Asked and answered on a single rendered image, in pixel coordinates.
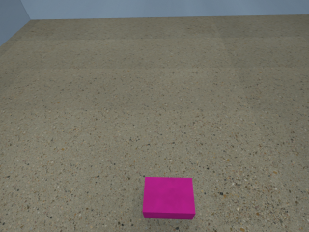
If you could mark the carton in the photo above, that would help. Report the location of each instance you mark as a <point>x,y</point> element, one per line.
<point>168,198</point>

